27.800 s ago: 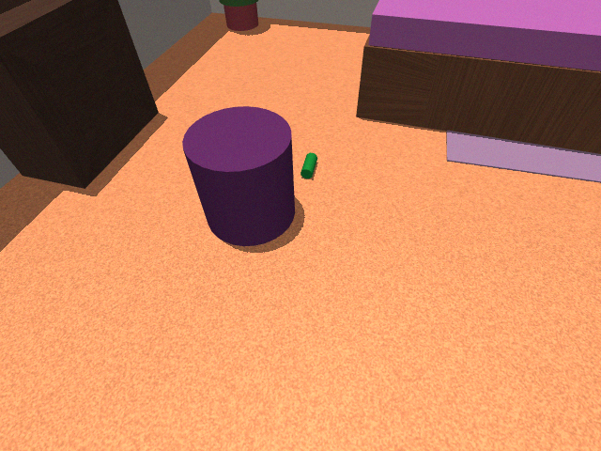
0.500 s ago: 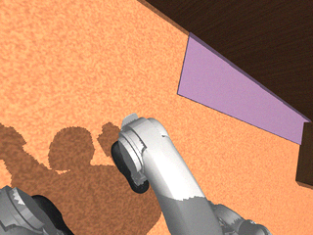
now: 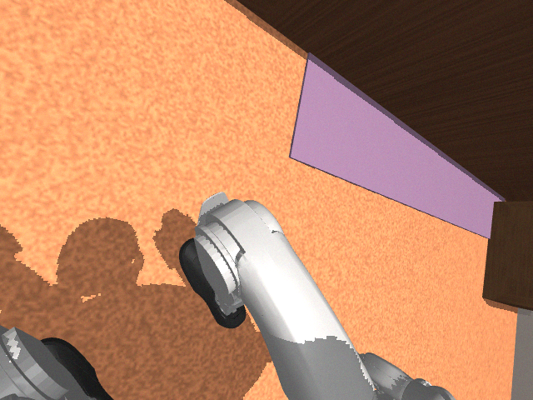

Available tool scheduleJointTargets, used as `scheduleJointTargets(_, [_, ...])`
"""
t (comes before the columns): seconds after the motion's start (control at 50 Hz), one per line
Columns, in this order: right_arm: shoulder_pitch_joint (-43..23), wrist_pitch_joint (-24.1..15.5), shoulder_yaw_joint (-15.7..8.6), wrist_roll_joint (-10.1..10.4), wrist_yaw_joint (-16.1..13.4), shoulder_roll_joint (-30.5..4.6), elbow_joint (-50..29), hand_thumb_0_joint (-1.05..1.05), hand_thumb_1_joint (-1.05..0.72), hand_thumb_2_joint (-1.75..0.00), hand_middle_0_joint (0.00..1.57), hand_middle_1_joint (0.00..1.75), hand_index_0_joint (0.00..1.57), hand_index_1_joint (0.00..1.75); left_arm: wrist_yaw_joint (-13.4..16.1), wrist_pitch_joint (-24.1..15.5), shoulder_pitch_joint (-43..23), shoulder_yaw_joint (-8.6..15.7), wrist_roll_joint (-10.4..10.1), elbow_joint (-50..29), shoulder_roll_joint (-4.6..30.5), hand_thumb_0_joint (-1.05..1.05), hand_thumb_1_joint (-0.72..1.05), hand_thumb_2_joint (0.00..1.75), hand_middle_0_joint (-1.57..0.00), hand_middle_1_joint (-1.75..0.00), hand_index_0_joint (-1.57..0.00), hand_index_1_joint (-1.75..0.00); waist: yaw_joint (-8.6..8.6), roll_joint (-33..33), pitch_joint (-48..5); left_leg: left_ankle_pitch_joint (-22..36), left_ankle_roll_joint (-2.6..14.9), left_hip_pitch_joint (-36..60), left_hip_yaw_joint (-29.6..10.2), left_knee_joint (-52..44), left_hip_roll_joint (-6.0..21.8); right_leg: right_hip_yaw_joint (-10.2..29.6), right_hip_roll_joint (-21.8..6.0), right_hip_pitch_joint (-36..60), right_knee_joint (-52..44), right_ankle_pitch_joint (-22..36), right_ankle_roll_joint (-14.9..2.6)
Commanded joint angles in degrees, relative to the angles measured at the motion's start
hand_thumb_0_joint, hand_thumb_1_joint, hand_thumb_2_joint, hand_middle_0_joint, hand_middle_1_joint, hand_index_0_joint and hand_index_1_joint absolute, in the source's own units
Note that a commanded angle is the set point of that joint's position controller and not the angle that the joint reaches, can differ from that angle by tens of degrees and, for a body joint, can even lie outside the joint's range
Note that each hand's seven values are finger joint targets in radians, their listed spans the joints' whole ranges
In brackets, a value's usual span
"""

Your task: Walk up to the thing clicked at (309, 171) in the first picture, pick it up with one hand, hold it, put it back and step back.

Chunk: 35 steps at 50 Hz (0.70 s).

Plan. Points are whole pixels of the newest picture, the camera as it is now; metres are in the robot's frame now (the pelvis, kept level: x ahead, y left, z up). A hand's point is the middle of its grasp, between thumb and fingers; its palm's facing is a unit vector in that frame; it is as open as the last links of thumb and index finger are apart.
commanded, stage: rest palm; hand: left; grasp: from above
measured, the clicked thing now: out of the picture +0.50 +0.34 -0.30
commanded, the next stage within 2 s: close in 0.60 s
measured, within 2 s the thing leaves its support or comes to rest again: neither
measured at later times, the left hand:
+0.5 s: hand out of the picture +0.48 +0.33 -0.28, palm faces -0.15 -0.39 -0.91, open 13.9 cm
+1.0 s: hand out of the picture +0.48 +0.33 -0.27, palm faces -0.14 -0.39 -0.91, open 13.4 cm
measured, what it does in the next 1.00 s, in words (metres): stands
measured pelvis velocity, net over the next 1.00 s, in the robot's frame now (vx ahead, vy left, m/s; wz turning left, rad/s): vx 0.00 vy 0.00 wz -0.01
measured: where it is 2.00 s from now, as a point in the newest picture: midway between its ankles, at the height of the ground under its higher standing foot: (161, 345)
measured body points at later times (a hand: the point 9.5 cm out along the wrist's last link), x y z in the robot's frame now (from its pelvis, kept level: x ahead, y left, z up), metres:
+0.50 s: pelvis +0.00 +0.00 +0.00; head +0.34 +0.11 +0.28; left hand +0.49 +0.34 -0.22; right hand +0.00 -0.24 -0.03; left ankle +0.05 +0.14 -0.30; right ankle +0.12 -0.13 -0.30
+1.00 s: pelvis +0.00 +0.00 +0.00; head +0.34 +0.11 +0.28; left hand +0.49 +0.35 -0.22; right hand +0.00 -0.24 -0.03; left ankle +0.05 +0.14 -0.30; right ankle +0.12 -0.13 -0.30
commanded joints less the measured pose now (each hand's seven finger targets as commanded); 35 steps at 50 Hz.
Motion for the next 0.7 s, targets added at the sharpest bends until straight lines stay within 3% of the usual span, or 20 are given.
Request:
scheduleJointTargets(0.0, [14.8,0.5,-4.6,0.2,-0.3,-19.7,3.2,0.00,-0.91,-0.90,0.20,0.30,0.20,0.30,1.9,0.1,-14.2,-2.0,2.1,-6.9,8.9,0.00,-0.57,1.02,-0.09,-1.03,-0.06,-1.05,-5.29,34.5,-38.4,17.3,2.06,28.9,6.3,-13.5,1.8,-8.1,2.4,25.3,-10.6,18.8,-4.83])
scheduleJointTargets(0.28, [15.0,0.0,-3.8,-0.4,-0.5,-19.7,3.5,0.00,-0.91,-0.91,0.20,0.30,0.20,0.30,2.3,-0.8,-12.9,-2.5,2.3,-5.5,9.4,0.00,-0.56,1.03,-0.09,-1.05,-0.07,-1.07,-5.20,33.4,-39.0,17.9,2.14,28.2,6.5,-13.4,2.1,-7.9,2.5,28.6,-11.2,19.9,-4.47])
scheduleJointTargets(0.38, [14.7,-0.1,-3.6,-0.4,-0.1,-19.8,2.3,0.00,-0.90,-0.91,0.20,0.30,0.20,0.30,3.0,-0.8,-13.6,-1.9,2.1,-7.3,9.8,0.00,-0.55,1.07,-0.10,-1.07,-0.07,-1.10,-5.11,35.4,-39.1,20.2,1.78,30.6,6.2,-13.4,2.2,-8.1,2.3,27.9,-10.3,21.2,-4.77])
scheduleJointTargets(0.68, [14.2,-0.3,-3.3,-0.4,-0.1,-20.8,2.2,0.00,-0.90,-0.90,0.20,0.30,0.20,0.30,3.5,-1.3,-13.4,-1.4,1.8,-6.9,11.6,0.00,-0.54,1.11,-0.10,-1.09,-0.08,-1.12,-5.40,35.2,-38.7,19.4,1.93,29.7,6.1,-13.3,2.4,-8.3,2.3,28.6,-10.8,20.9,-4.60])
